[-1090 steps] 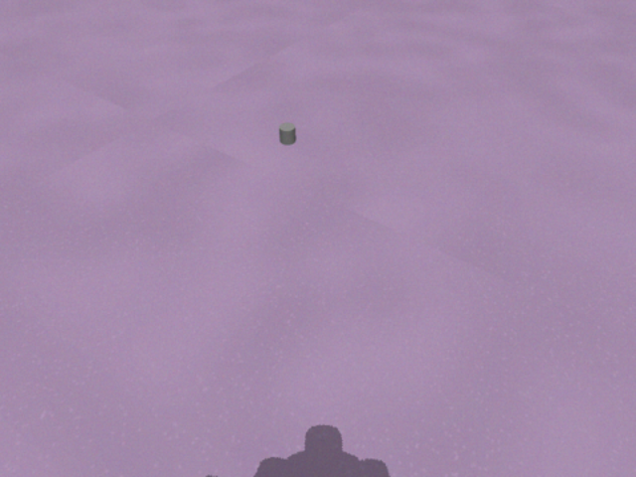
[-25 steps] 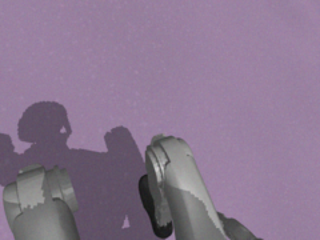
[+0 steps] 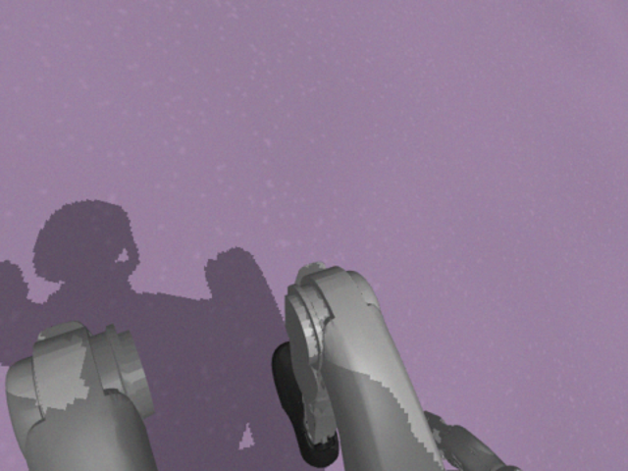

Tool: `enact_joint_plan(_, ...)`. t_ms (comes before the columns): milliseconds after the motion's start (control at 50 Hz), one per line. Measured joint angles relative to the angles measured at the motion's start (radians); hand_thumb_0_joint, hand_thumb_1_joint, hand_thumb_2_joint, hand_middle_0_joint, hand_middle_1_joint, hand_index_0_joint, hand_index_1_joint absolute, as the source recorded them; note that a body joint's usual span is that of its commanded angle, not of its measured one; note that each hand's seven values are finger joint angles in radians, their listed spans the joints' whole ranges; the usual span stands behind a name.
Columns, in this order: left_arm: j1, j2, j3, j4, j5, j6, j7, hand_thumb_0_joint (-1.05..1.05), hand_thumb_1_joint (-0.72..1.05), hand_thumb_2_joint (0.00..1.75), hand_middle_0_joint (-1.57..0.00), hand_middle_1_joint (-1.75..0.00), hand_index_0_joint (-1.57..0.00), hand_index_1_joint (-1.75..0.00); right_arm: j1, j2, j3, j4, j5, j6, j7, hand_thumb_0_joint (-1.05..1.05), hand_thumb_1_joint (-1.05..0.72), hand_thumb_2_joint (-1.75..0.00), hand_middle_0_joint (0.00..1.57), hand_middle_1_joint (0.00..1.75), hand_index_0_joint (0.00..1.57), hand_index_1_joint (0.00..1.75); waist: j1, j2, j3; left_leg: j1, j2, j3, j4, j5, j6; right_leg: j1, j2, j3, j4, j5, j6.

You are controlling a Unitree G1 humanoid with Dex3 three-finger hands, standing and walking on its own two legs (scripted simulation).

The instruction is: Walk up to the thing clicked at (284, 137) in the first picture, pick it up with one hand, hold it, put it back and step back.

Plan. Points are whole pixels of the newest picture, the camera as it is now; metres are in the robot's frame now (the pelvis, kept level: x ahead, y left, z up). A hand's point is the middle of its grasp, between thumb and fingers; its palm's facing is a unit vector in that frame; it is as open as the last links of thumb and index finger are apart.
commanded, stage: close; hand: left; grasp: from above
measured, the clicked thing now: out of the picture +0.42 +0.35 -0.25
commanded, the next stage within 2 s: settle in 0.12 s
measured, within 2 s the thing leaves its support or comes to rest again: leaves its support in 0.70 s
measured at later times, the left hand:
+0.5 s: hand out of the picture +0.41 +0.35 -0.21, palm faces -0.43 -0.17 -0.89, open 11.3 cm
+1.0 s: hand out of the picture +0.40 +0.36 -0.14, palm faces -0.47 -0.13 -0.88, open 11.1 cm
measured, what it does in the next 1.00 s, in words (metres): stands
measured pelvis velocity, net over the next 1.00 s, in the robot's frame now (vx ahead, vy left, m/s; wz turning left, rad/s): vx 0.01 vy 0.00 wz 0.07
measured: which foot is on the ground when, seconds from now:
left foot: down 0.00-1.00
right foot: down 0.00-1.00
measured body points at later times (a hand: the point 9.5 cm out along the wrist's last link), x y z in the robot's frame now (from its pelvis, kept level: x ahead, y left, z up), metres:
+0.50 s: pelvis +0.00 +0.00 +0.00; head +0.24 +0.12 +0.36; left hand +0.43 +0.35 -0.16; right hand +0.08 -0.26 -0.07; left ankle +0.07 +0.13 -0.26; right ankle +0.12 -0.14 -0.26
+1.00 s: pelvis +0.01 +0.00 +0.04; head +0.23 +0.10 +0.42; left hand +0.42 +0.36 -0.09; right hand +0.13 -0.26 -0.06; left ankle +0.07 +0.13 -0.26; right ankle +0.12 -0.14 -0.26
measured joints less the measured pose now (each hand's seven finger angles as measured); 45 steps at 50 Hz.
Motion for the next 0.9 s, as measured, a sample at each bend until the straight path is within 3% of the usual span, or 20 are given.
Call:
enact_joint_plan(340, -0.005, 0.014, -0.008, 0.010, -0.009, -0.005, -0.002, 0.00, -0.25, 0.85, -0.44, -0.93, -0.47, -0.92, -0.001, 0.007, 0.026, -0.011, -0.010, 0.007, -0.005, 0.00, -0.91, -0.89, 0.20, 0.30, 0.20, 0.30, -0.006, -0.004, 0.005, 0.002, 0.000, -0.004, 0.002, 0.001, -0.004, -0.001, 0.002, -0.002, 0.001, 0.005, 0.006)
enact_joint_plan(480, 0.007, 0.004, 0.015, -0.025, -0.003, 0.006, -0.028, 0.00, -0.26, 0.85, -0.45, -0.93, -0.49, -0.91, 0.014, 0.007, 0.012, -0.016, -0.004, 0.013, -0.009, 0.00, -0.92, -0.90, 0.20, 0.30, 0.20, 0.30, -0.001, 0.004, -0.002, -0.003, -0.002, -0.003, -0.004, 0.001, -0.004, -0.004, -0.002, -0.003, -0.004, 0.002, 0.000)
enact_joint_plan(620, 0.075, -0.039, 0.046, -0.168, -0.007, 0.028, -0.068, 0.00, -0.24, 0.82, -0.46, -0.91, -0.49, -0.90, 0.034, 0.012, -0.030, -0.001, 0.012, 0.018, 0.003, 0.00, -0.92, -0.90, 0.20, 0.30, 0.21, 0.30, 0.016, 0.014, -0.024, -0.012, -0.008, 0.001, -0.011, -0.004, -0.008, -0.010, -0.012, -0.002, -0.005, -0.010, -0.006)
enact_joint_plan(720, 0.160, -0.114, 0.073, -0.367, -0.043, 0.063, -0.113, 0.00, -0.20, 0.78, -0.45, -0.89, -0.49, -0.87, 0.053, 0.031, -0.090, 0.016, 0.049, 0.047, 0.011, 0.00, -0.92, -0.90, 0.20, 0.30, 0.21, 0.30, 0.047, 0.032, -0.068, -0.024, -0.014, 0.015, -0.034, -0.008, -0.009, -0.019, -0.026, 0.004, -0.017, -0.026, -0.019)
enact_joint_plan(800, 0.188, -0.175, 0.027, -0.467, -0.074, 0.109, -0.163, 0.00, -0.18, 0.74, -0.46, -0.86, -0.50, -0.84, 0.049, 0.048, -0.137, 0.031, 0.096, 0.085, 0.007, 0.00, -0.92, -0.90, 0.20, 0.30, 0.21, 0.30, 0.075, 0.053, -0.119, -0.019, -0.012, 0.044, -0.075, -0.011, -0.002, -0.017, -0.040, 0.022, -0.040, -0.038, -0.021)
enact_joint_plan(900, 0.164, -0.208, -0.028, -0.481, -0.093, 0.139, -0.252, 0.00, -0.17, 0.71, -0.48, -0.83, -0.53, -0.80, 0.024, 0.055, -0.169, 0.020, 0.135, 0.116, -0.009, 0.00, -0.92, -0.90, 0.20, 0.30, 0.20, 0.30, 0.099, 0.083, -0.146, 0.007, -0.010, 0.070, -0.128, -0.005, 0.005, 0.005, -0.051, 0.037, -0.079, -0.041, -0.021)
